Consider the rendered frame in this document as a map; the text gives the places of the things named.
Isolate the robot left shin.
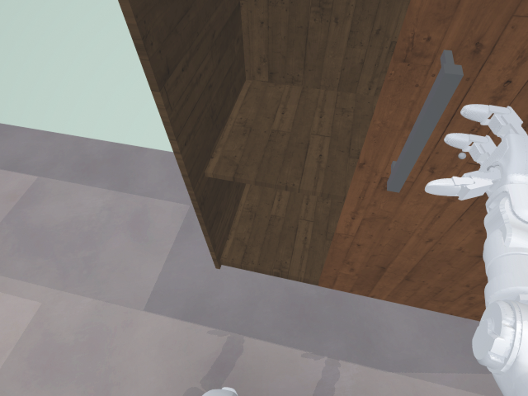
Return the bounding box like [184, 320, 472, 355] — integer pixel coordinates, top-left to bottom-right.
[222, 387, 238, 395]

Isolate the wardrobe door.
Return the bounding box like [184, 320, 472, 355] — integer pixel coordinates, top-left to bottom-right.
[318, 0, 528, 321]

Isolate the right robot hand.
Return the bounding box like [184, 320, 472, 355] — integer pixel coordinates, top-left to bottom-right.
[425, 104, 528, 200]

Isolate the handle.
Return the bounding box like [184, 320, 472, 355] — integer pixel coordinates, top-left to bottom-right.
[387, 50, 464, 193]

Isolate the robot right forearm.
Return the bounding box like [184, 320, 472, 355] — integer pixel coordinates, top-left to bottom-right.
[483, 183, 528, 308]

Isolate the robot right upper arm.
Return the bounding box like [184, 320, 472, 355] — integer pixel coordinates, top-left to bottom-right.
[472, 299, 528, 396]

